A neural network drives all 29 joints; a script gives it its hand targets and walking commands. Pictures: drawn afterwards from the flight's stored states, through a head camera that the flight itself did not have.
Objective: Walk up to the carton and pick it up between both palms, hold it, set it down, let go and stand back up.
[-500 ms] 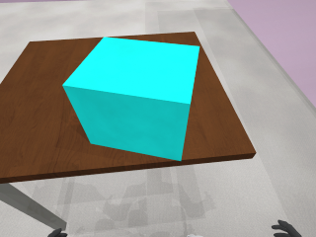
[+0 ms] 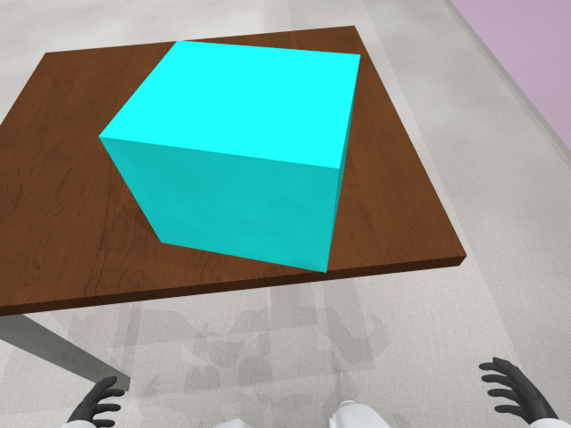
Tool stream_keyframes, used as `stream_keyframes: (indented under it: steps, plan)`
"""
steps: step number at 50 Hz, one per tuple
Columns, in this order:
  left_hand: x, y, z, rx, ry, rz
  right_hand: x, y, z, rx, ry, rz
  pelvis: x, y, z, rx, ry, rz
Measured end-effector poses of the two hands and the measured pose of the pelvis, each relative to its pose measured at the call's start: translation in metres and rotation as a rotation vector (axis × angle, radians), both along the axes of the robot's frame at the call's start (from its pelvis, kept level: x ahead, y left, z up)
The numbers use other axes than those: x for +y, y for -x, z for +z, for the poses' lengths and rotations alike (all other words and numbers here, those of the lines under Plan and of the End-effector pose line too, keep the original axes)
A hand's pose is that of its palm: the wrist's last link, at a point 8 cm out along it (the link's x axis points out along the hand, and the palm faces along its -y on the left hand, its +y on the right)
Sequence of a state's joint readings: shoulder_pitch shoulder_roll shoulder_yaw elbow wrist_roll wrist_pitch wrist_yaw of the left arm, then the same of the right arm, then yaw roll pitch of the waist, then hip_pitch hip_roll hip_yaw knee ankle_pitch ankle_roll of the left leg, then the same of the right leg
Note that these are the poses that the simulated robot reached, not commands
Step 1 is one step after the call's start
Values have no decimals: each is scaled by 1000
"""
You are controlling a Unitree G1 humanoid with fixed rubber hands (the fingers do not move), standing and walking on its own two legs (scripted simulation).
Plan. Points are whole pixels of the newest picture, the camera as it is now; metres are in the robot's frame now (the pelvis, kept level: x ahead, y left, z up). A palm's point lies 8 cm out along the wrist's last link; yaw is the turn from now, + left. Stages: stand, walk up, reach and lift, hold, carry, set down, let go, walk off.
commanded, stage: reach and lift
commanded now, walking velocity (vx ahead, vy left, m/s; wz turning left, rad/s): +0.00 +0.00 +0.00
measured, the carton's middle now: (252, 156) +0.48 +0.06 +0.11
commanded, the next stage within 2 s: none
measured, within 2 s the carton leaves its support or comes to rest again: neither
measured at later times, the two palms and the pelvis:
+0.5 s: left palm (71, 415) +0.16 +0.30 -0.03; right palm (523, 415) +0.14 -0.26 -0.01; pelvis +0.01 +0.01 +0.03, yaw +0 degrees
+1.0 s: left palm (50, 380) +0.19 +0.30 +0.03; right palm (497, 379) +0.17 -0.21 +0.05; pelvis +0.02 +0.02 +0.03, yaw +1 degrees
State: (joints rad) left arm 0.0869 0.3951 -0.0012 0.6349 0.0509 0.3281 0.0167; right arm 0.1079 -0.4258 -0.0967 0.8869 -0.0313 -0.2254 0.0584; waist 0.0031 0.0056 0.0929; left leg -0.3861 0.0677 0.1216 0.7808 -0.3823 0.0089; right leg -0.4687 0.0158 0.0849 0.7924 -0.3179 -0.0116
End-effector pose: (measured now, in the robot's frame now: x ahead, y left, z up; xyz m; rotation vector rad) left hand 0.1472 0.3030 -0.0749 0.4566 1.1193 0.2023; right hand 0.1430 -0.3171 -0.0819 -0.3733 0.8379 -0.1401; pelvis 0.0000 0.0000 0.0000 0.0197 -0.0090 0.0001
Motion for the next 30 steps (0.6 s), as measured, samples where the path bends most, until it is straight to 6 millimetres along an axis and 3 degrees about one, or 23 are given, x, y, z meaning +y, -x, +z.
stream_keyframes:
  steps: [5,9,16,23,30]
  plan:
    - [-14,-43,28,-157,23,-49,5,-9,9,-58,-8,2,-3,-7,5,-22,-1,-1]
    - [-19,-56,43,-213,55,-68,8,-5,23,-94,2,-16,-4,-15,13,-61,1,-1]
    - [-13,-39,42,-201,95,-39,19,8,49,-135,24,-22,-1,-15,24,-82,9,0]
    - [-9,-16,41,-230,154,-16,49,7,70,-205,-6,-19,7,-10,29,-87,18,3]
    - [-7,-17,58,-332,186,-25,75,3,82,-249,-48,-47,15,-8,31,-98,22,7]
